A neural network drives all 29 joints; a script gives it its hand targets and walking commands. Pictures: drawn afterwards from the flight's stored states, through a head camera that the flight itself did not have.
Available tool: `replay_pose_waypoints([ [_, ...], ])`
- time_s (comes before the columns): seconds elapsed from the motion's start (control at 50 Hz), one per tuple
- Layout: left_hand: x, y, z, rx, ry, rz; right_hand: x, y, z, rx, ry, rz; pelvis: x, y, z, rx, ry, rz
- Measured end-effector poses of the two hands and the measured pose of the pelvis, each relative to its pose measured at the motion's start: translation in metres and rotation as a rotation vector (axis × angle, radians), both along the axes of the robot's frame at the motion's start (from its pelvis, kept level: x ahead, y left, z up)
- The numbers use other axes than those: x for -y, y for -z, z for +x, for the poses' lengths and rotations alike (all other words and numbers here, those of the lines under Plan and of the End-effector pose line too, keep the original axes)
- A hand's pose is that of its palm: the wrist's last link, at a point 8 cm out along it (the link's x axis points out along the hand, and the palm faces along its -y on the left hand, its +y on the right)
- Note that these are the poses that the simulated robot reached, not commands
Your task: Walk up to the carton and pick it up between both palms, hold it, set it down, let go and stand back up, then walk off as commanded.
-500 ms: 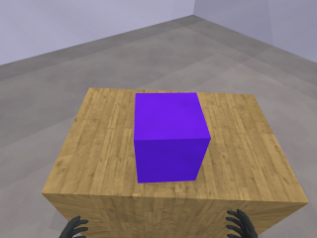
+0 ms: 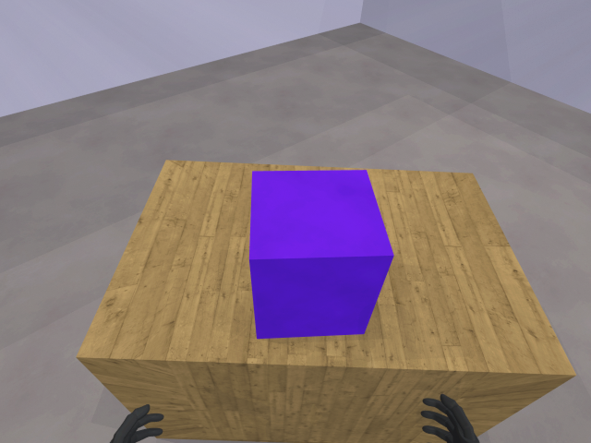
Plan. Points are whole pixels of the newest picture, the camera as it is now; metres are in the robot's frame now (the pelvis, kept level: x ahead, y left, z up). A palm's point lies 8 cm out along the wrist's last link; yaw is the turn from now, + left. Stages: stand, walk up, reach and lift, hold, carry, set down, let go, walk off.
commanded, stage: let go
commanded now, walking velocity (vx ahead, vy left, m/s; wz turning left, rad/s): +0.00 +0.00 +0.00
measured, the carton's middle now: (310, 256) +0.46 -0.01 -0.05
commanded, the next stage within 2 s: stand in 0.16 s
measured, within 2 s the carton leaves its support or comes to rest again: neither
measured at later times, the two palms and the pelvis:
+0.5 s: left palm out of the picture +0.05 +0.30 -0.12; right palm out of the picture +0.10 -0.23 -0.12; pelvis +0.00 +0.00 +0.00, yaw +0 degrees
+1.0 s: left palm out of the picture +0.01 +0.29 -0.13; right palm out of the picture +0.07 -0.23 -0.12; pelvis -0.01 +0.01 +0.00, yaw +0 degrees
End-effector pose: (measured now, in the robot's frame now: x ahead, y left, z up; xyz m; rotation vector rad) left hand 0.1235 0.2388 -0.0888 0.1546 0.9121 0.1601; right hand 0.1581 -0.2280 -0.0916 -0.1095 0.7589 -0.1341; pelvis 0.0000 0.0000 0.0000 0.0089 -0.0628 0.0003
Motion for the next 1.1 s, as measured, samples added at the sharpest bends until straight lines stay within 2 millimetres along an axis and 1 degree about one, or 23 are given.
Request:
replay_pose_waypoints([
  [0.16,0.002,0.0,0.002,0.0,0.0,-0.004,0.0,0.001,-0.001,-0.005,-0.004,-0.001,0.0,0.0,0.0,0.0,0.0,0.0],
  [0.22,-0.003,0.002,-0.001,0.009,0.017,0.02,0.001,0.006,-0.006,-0.069,-0.007,-0.012,0.0,0.0,0.0,0.0,0.0,0.0],
  [0.3,-0.019,0.011,-0.018,-0.048,0.023,0.06,0.003,0.017,-0.022,-0.187,0.012,-0.013,0.0,0.0,0.0,0.0,0.0,0.0],
  [0.44,-0.049,0.026,-0.062,-0.22,-0.004,0.116,0.006,0.029,-0.047,-0.312,0.036,-0.013,0.0,0.0,-0.001,0.001,0.0,-0.001],
  [0.52,-0.058,0.03,-0.082,-0.292,-0.021,0.129,0.007,0.032,-0.056,-0.354,0.044,-0.014,-0.001,0.0,-0.001,0.0,0.0,-0.002],
  [0.6,-0.061,0.034,-0.093,-0.33,-0.029,0.127,0.007,0.034,-0.064,-0.382,0.051,-0.018,-0.003,0.0,-0.003,0.0,0.0,-0.004],
  [0.82,-0.058,0.038,-0.104,-0.329,-0.03,0.108,0.007,0.034,-0.08,-0.413,0.062,-0.024,-0.005,-0.001,-0.01,0.007,0.001,-0.007],
  [0.92,-0.055,0.04,-0.107,-0.332,-0.029,0.095,0.006,0.034,-0.083,-0.413,0.063,-0.026,-0.007,-0.001,-0.013,0.008,0.001,-0.009],
  [1.1,-0.058,0.04,-0.11,-0.341,-0.029,0.096,0.005,0.034,-0.086,-0.421,0.067,-0.027,-0.008,-0.001,-0.014,0.008,0.002,-0.01],
])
